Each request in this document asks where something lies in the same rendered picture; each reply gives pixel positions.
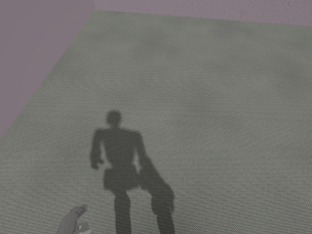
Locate robot left hand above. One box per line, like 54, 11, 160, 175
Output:
57, 204, 92, 234

